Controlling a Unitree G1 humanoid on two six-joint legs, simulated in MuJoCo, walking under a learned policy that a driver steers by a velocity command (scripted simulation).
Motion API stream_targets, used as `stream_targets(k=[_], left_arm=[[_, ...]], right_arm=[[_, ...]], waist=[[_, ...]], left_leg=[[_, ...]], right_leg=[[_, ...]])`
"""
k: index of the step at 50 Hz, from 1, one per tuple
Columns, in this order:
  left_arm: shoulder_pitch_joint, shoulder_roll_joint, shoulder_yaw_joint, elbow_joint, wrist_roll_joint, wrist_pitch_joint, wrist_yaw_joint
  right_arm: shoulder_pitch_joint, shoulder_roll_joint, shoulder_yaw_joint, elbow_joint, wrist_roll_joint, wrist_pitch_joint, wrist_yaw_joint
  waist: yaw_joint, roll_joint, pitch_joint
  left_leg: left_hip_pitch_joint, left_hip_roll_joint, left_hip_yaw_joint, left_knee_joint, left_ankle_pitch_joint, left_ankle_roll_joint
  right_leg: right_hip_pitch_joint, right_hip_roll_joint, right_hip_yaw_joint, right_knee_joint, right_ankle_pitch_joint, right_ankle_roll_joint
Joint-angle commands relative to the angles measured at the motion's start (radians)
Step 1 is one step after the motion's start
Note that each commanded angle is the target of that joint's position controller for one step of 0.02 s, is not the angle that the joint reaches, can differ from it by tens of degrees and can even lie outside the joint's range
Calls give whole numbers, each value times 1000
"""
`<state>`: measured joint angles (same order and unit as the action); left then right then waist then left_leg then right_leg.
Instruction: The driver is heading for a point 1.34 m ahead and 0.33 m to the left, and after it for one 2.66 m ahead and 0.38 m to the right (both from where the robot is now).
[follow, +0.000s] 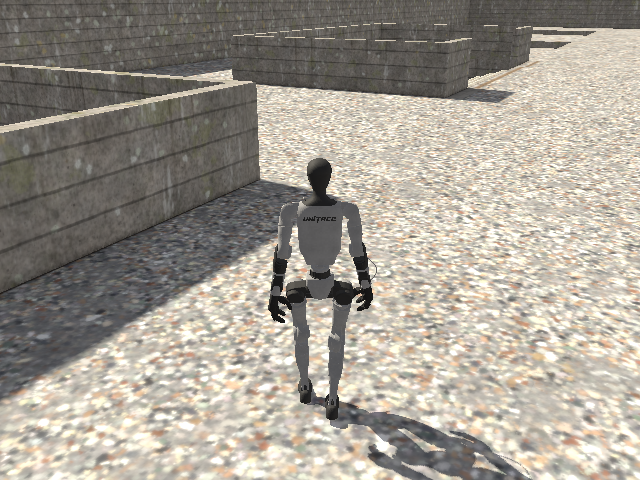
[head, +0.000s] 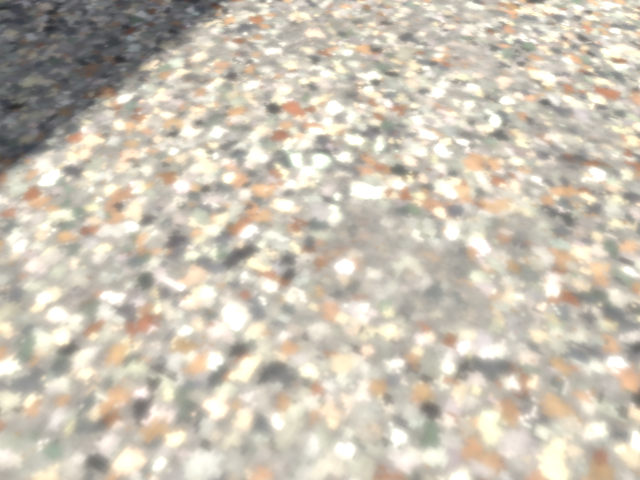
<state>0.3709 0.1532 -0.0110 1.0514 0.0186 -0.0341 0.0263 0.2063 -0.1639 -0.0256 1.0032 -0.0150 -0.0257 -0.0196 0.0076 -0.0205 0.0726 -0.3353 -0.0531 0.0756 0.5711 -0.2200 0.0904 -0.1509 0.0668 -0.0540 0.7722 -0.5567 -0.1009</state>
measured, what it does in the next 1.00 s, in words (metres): walks ahead, turning left: right foot, then left foot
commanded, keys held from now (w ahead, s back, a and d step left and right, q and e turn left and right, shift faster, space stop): w+q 0.12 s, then q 0.36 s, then w+q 0.20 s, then w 0.32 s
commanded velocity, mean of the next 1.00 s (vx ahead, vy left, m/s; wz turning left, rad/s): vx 0.26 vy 0.00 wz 0.37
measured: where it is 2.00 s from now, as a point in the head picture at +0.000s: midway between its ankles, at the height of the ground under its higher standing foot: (237, 476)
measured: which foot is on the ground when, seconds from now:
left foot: down 0.00-0.28, up 0.30-0.74, down 0.76-1.00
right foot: up 0.00-0.26, down 0.28-0.76, up 0.78-1.00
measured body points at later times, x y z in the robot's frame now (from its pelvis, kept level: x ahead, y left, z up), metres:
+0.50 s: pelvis +0.07 -0.04 +0.02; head +0.09 -0.05 +0.47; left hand +0.04 +0.22 -0.11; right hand +0.22 -0.26 -0.12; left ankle +0.07 +0.08 -0.66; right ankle +0.07 -0.12 -0.73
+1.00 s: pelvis +0.20 +0.07 +0.02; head +0.20 +0.10 +0.47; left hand +0.15 +0.33 -0.13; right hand +0.33 -0.15 -0.11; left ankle +0.11 +0.10 -0.73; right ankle +0.31 -0.04 -0.65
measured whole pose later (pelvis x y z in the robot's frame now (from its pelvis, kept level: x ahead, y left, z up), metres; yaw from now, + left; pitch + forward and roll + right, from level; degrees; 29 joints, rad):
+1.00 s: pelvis +0.20 +0.07 +0.02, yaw +26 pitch +0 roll +0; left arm 0.24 0.25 0.07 0.92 0.04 -0.03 -0.04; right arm 0.35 -0.20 -0.04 0.93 -0.01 -0.07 0.01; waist 0.01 -0.04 0.03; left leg -0.02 -0.08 0.05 0.26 -0.25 0.10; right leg -0.60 -0.12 -0.04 1.03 -0.20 -0.01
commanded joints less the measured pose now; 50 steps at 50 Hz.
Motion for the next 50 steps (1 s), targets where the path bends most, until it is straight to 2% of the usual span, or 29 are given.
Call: stream_targets(k=[1,2,4,6,10,12,13,14,15,16,17,18,20,22,24,26,30,35,36,37,38,39,40,41,42,43,45,47,50], left_arm=[[-48,121,41,-74,27,6,-25],[-65,112,44,-84,21,0,-35],[-4,73,41,-55,20,-4,-39],[10,52,40,-52,12,-5,-30],[-50,63,43,-89,-3,-3,-1],[-12,69,46,-90,-7,-6,13],[21,91,53,-92,-4,-10,21],[77,149,66,-98,8,-17,32],[100,269,94,-110,13,-13,38],[34,253,95,-119,23,-4,41],[-16,193,82,-137,15,-6,40],[-57,160,74,-146,6,-10,38],[-82,148,70,-165,5,-24,40],[-37,140,68,-151,6,-31,37],[-6,146,70,-142,8,-26,36],[26,163,78,-141,12,-23,27],[48,195,95,-141,17,-32,7],[62,221,111,-123,18,-34,-15],[55,222,111,-116,16,-29,-17],[29,223,109,-114,8,-22,-18],[18,207,100,-116,2,-20,-22],[-25,153,79,-167,-4,-19,-30],[-72,131,76,-218,15,-27,-41],[-128,198,94,-212,23,-25,-44],[-125,187,92,-207,1,-34,-56],[-100,174,89,-188,-5,-37,-61],[-39,160,87,-149,20,-14,-65],[-50,153,90,-150,24,1,-69],[-160,135,86,-189,20,7,-72]], right_arm=[[184,-158,-40,26,0,11,13],[127,-142,-35,15,0,9,13],[58,-125,-32,-2,5,0,12],[52,-147,-41,-9,1,-6,10],[78,-183,-61,-20,-4,8,8],[56,-185,-69,-36,1,22,8],[46,-169,-69,-48,3,25,6],[19,-119,-58,-79,11,22,4],[-14,-39,-39,-128,29,21,4],[-1,-106,-49,-127,-17,20,7],[24,-125,-59,-116,-23,21,16],[57,-116,-61,-97,-22,24,21],[84,-106,-65,-85,-27,30,26],[46,-90,-62,-106,-19,37,29],[-10,-74,-55,-135,-14,46,33],[-79,-75,-47,-170,-12,55,48],[-207,-94,-44,-240,-19,62,79],[-230,-94,-42,-276,-26,44,90],[-190,-89,-41,-266,-28,37,89],[-96,-83,-43,-237,-33,26,83],[56,-116,-60,-181,-42,11,72],[231,-217,-88,-148,-55,-4,50],[263,-309,-100,-148,-25,-7,34],[229,-268,-87,-137,-12,-1,24],[159,-229,-73,-147,-8,-5,24],[101,-194,-62,-157,-5,-13,26],[50,-153,-45,-162,1,-37,26],[98,-158,-42,-135,10,-56,27],[181,-159,-37,-94,11,-64,23]], waist=[[-71,133,26],[-28,115,73],[33,89,25],[42,101,-7],[11,118,-18],[33,113,-25],[51,91,-24],[71,-20,-26],[78,-249,-40],[36,-163,24],[-2,-76,37],[-31,-33,40],[-46,-46,-4],[-36,-51,-41],[-15,-79,-65],[20,-112,-86],[60,-100,-35],[62,-92,-3],[42,-89,-7],[-13,-63,-32],[-76,16,-112],[-160,220,-234],[-150,320,-193],[-137,137,-90],[-88,104,-50],[-43,80,-27],[6,103,-31],[17,87,-30],[-1,83,16]], left_leg=[[173,386,-631,-431,-568,252],[72,355,-579,-471,-525,213],[-44,263,-420,-483,-302,146],[-82,217,-337,-461,-222,140],[-67,196,-342,-369,-196,150],[-133,165,-345,-290,-238,124],[-199,133,-343,-225,-287,93],[-295,71,-298,-76,-338,44],[-406,-78,-103,183,-333,-4],[-375,7,-102,337,-301,-13],[-328,41,-122,400,-245,-19],[-299,55,-122,445,-197,-35],[-287,53,-92,510,-136,-62],[-294,48,-68,489,-102,-84],[-301,50,-48,429,-84,-95],[-291,68,-38,355,-64,-87],[-263,91,-13,220,-90,-52],[-151,65,47,83,-173,3],[-83,43,61,30,-168,16],[66,8,78,-62,-110,32],[299,-11,47,-131,-73,55],[570,231,-303,-246,-306,126],[637,451,-720,-396,-303,217],[555,434,-599,-364,-175,220],[473,379,-477,-355,-30,189],[400,322,-373,-374,90,151],[339,243,-248,-397,246,112],[329,228,-202,-398,395,114],[332,228,-176,-423,446,119]], right_leg=[[-419,-58,76,331,-55,-10],[-384,-84,82,275,28,-2],[-197,-77,46,162,118,28],[-105,-48,14,44,112,46],[-83,-16,-10,-133,205,73],[17,1,-21,-258,263,74],[86,-16,7,-323,239,70],[147,-169,173,-456,112,48],[148,-414,482,-635,-97,-33],[13,-490,518,-662,-34,-101],[-42,-455,463,-641,73,-122],[-53,-403,357,-618,219,-110],[-9,-341,194,-564,536,-94],[56,-325,94,-498,846,-88],[109,-323,37,-455,964,-85],[139,-343,36,-485,760,-89],[134,-389,57,-564,389,-103],[133,-404,10,-530,405,-86],[112,-396,-12,-489,457,-77],[50,-369,-66,-386,544,-58],[-54,-315,-145,-185,624,-27],[-312,-230,-224,154,429,38],[-631,-87,-130,349,-13,68],[-686,-155,-9,412,50,57],[-644,-181,20,389,157,50],[-584,-199,27,333,222,53],[-498,-195,14,304,299,72],[-501,-181,4,305,341,85],[-579,-184,-3,244,416,101]])
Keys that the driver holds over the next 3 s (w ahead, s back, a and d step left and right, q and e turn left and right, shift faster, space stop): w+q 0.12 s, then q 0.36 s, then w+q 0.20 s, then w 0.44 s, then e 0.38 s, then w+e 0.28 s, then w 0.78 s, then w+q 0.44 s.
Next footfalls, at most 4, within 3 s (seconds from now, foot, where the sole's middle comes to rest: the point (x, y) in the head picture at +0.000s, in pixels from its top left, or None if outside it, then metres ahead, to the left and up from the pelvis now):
0.28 right None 0.11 -0.12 -0.76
0.76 left None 0.14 0.12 -0.76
1.26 right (273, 458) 0.52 0.13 -0.76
1.86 left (182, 473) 0.49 0.30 -0.76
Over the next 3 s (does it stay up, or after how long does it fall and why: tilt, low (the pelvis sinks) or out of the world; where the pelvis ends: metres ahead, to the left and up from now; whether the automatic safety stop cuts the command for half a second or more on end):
stays up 1.00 0.23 0.01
